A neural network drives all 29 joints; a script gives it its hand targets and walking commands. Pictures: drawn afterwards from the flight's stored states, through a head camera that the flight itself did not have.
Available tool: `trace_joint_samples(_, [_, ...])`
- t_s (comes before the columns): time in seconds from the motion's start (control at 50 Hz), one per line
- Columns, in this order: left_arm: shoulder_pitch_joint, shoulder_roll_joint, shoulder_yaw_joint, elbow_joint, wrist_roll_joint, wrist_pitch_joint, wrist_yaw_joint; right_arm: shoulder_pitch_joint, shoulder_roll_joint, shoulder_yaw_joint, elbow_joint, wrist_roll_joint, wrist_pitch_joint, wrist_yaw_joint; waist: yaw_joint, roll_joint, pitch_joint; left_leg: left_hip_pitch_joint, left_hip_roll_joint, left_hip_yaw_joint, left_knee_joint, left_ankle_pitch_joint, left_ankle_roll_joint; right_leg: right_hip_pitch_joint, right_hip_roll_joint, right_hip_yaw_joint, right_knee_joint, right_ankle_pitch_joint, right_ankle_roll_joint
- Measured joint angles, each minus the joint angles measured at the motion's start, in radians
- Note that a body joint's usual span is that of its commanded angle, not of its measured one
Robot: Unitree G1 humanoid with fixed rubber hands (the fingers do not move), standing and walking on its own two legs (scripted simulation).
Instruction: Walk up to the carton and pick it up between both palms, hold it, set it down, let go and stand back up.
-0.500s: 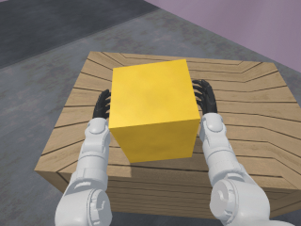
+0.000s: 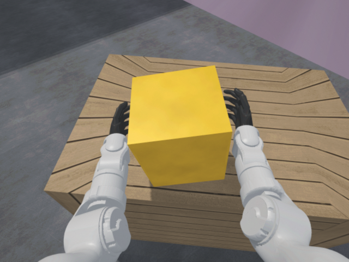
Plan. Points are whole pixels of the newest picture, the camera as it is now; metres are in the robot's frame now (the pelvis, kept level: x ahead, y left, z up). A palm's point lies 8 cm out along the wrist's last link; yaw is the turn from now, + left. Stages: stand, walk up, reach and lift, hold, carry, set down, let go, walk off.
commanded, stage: set down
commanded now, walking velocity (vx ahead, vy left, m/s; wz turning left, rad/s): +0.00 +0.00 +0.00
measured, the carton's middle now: (181, 131) +0.44 +0.04 +0.01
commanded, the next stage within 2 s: none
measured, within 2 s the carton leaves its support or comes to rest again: rests again in 1.10 s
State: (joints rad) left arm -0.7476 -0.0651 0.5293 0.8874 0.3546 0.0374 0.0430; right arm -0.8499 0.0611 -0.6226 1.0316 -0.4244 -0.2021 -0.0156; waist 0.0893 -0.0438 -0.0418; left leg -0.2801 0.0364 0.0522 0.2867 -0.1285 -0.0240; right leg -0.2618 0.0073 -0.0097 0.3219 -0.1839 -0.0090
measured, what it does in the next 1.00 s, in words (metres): stands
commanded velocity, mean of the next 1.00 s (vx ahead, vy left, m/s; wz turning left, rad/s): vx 0.00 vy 0.00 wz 0.00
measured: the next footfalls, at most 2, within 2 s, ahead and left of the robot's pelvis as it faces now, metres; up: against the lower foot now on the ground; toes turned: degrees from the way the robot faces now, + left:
none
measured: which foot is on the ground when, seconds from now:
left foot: down 0.00-1.00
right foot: down 0.00-1.00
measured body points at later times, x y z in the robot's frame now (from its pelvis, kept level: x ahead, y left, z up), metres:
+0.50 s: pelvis +0.01 +0.00 +0.00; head +0.08 +0.00 +0.44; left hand +0.42 +0.18 +0.03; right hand +0.46 -0.12 +0.06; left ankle +0.00 +0.13 -0.75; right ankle -0.02 -0.11 -0.75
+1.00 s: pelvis +0.01 +0.01 +0.00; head +0.08 +0.03 +0.44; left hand +0.42 +0.19 +0.03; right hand +0.45 -0.11 +0.06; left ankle +0.00 +0.13 -0.75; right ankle -0.02 -0.11 -0.75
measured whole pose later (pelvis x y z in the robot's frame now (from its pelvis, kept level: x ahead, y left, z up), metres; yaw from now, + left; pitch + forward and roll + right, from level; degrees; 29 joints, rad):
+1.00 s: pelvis +0.01 +0.01 +0.00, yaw -1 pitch +11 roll +0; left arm -0.76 -0.11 0.59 0.84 0.43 -0.05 0.05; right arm -0.84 0.08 -0.70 0.97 -0.49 -0.21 0.03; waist 0.09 -0.07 -0.04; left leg -0.37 0.05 0.07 0.31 -0.14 -0.02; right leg -0.33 0.01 0.00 0.30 -0.17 -0.01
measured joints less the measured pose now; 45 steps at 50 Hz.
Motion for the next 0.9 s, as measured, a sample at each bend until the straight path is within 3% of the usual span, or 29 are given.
trace_joint_samples(0.16, [0.0,-0.031,0.015,-0.04,0.035,0.014,0.012,0.0,-0.002,-0.048,-0.001,-0.024,0.007,0.025,0.01,-0.01,-0.009,-0.032,0.005,0.015,0.016,-0.015,0.001,-0.027,0.004,0.015,-0.008,0.002,0.002])
trace_joint_samples(0.32, [0.017,-0.055,0.016,-0.072,0.022,-0.019,0.032,0.009,-0.015,-0.027,-0.015,-0.031,0.005,0.04,0.013,0.003,-0.026,-0.082,0.014,0.023,0.025,-0.022,0.001,-0.072,0.012,0.022,-0.017,0.008,-0.001])
trace_joint_samples(0.64, [-0.012,-0.014,0.077,0.068,0.015,-0.187,0.01,0.03,-0.001,0.045,-0.036,-0.021,-0.043,-0.01,-0.007,0.024,-0.008,-0.074,0.006,0.019,0.024,-0.013,0.004,-0.085,0.003,0.012,0.037,-0.014,0.0])
trace_joint_samples(0.76, [-0.026,-0.003,0.077,0.063,0.028,-0.169,0.003,0.014,0.013,0.012,-0.034,-0.031,-0.036,-0.011,-0.004,-0.001,0.012,-0.061,0.007,0.021,0.02,-0.006,0.006,-0.068,0.005,0.013,0.022,-0.002,-0.001])
trace_joint_samples(0.9, [-0.032,-0.02,0.066,0.008,0.058,-0.109,0.003,0.001,0.022,-0.06,-0.047,-0.058,-0.017,0.021,0.0,-0.032,0.007,-0.077,0.01,0.023,0.016,-0.002,0.005,-0.072,0.007,0.015,-0.008,0.016,-0.002])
